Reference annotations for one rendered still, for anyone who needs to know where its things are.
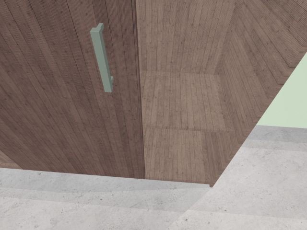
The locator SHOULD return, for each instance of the wardrobe door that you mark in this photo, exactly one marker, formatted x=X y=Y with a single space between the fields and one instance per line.
x=4 y=158
x=55 y=115

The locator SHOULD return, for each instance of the handle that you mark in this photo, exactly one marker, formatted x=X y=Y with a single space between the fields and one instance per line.
x=100 y=52

